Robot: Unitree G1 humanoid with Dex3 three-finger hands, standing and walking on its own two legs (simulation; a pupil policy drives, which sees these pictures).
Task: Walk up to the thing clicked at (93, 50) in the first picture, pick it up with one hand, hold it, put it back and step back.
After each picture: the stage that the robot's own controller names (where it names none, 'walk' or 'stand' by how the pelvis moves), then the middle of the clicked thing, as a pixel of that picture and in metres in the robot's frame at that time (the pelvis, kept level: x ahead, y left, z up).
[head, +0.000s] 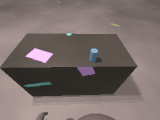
stand; (93, 55) +0.61 -0.01 -0.02
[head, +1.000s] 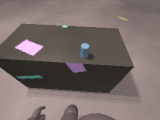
rise first; (84, 51) +0.57 +0.08 +0.01
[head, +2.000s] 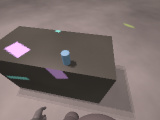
stand; (66, 58) +0.49 +0.22 +0.01
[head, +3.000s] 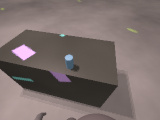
stand; (69, 62) +0.49 +0.20 -0.02
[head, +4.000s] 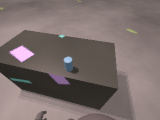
stand; (68, 64) +0.47 +0.19 -0.02
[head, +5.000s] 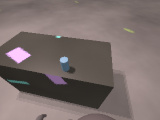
stand; (64, 64) +0.47 +0.22 -0.02
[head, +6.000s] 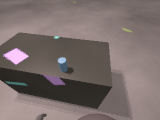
stand; (63, 64) +0.46 +0.24 -0.02
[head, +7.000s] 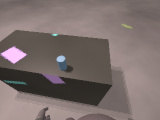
rise first; (62, 63) +0.46 +0.24 -0.02
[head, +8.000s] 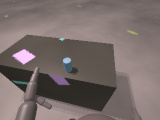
rise first; (67, 65) +0.47 +0.23 -0.02
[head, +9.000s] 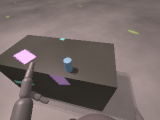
go down; (68, 65) +0.47 +0.23 -0.01
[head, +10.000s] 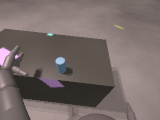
go down; (61, 65) +0.44 +0.21 +0.00
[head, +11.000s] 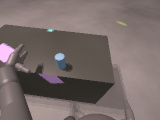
close in; (60, 61) +0.46 +0.21 +0.01
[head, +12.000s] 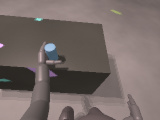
close; (51, 53) +0.48 +0.24 +0.05
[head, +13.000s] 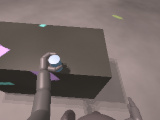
lift; (56, 63) +0.41 +0.21 +0.05
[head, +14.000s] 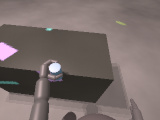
lift; (56, 72) +0.35 +0.22 +0.05
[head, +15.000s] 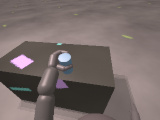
lift; (66, 64) +0.33 +0.16 +0.19
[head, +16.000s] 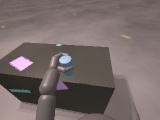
hold; (67, 66) +0.33 +0.15 +0.17
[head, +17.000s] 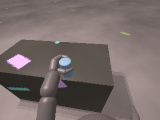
hold; (66, 68) +0.33 +0.16 +0.14
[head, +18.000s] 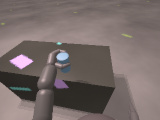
crouch; (64, 63) +0.35 +0.18 +0.17
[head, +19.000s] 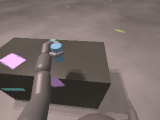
lower; (57, 52) +0.43 +0.21 +0.17
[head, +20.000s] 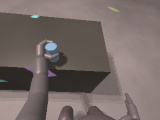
lower; (52, 52) +0.47 +0.22 +0.05
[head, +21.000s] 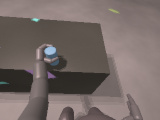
lower; (52, 56) +0.45 +0.22 +0.05
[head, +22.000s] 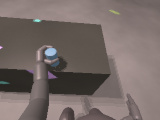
lower; (52, 57) +0.44 +0.22 +0.05
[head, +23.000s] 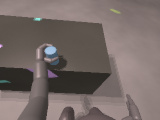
lower; (52, 56) +0.45 +0.22 +0.05
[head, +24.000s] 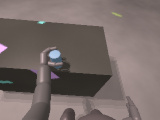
open; (56, 59) +0.43 +0.21 +0.05
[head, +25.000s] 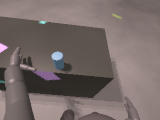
sink last; (58, 61) +0.42 +0.20 +0.04
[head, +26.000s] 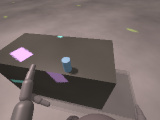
stand; (66, 64) +0.44 +0.22 +0.02
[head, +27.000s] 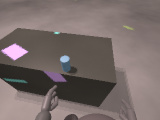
stand; (65, 64) +0.43 +0.21 +0.03
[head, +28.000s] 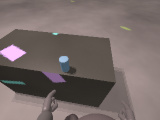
stand; (64, 64) +0.44 +0.20 +0.03
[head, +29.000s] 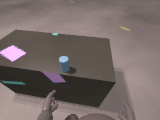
stand; (64, 64) +0.44 +0.21 +0.03
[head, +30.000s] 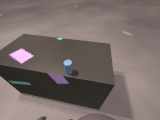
stand; (68, 67) +0.46 +0.20 -0.02
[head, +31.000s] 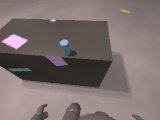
walk; (65, 47) +0.56 +0.22 +0.01
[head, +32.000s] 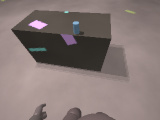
walk; (76, 27) +0.91 +0.21 +0.00
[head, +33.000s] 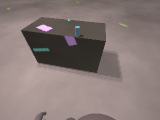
stand; (77, 31) +1.07 +0.21 -0.01
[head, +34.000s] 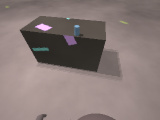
stand; (76, 30) +1.06 +0.21 -0.02
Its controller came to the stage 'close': yes
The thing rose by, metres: 0.19
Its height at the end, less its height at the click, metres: +0.00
